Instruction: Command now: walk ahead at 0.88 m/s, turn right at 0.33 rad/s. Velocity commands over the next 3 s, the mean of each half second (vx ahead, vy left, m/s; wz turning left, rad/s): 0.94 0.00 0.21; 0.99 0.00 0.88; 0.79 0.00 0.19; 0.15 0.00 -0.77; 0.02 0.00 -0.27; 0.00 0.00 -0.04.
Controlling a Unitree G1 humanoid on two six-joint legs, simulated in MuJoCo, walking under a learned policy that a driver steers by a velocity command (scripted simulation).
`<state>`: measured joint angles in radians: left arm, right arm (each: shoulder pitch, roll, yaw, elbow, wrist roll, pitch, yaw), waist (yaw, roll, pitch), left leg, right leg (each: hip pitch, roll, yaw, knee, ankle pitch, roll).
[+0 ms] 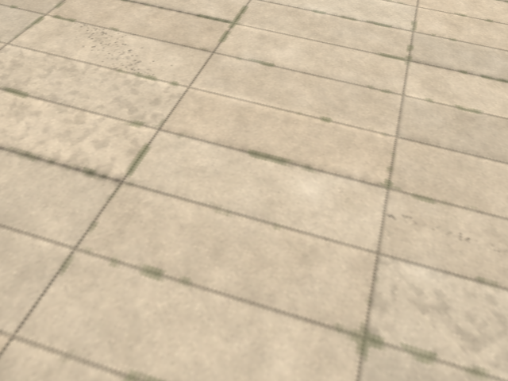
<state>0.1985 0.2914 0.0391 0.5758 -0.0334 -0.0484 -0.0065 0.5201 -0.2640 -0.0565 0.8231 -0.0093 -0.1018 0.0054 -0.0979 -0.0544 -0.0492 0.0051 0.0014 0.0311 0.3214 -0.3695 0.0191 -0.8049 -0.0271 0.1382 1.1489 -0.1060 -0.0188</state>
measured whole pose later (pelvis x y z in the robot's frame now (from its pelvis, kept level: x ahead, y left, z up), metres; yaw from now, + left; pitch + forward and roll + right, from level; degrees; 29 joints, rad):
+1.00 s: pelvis +0.85 +0.05 +0.00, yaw +36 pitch +0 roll -2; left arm -0.06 0.25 0.03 0.53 0.01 -0.13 0.00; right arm 0.45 -0.23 -0.05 0.74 0.04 -0.06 0.00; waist -0.12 -0.03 0.06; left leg -0.06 -0.17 -0.23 0.42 -0.32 0.15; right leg -0.66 -0.05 0.20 0.68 -0.02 0.07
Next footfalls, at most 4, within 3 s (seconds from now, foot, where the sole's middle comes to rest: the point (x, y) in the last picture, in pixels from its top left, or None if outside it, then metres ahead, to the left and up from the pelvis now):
0.22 right None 0.37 -0.18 -0.77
0.68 left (201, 297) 0.79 0.06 -0.77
1.12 right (185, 188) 1.22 0.11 -0.77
1.52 left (78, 177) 1.29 0.48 -0.77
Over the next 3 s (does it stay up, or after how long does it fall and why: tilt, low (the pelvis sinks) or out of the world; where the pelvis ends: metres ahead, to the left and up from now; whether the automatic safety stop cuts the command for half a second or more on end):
stays up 1.34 0.38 0.00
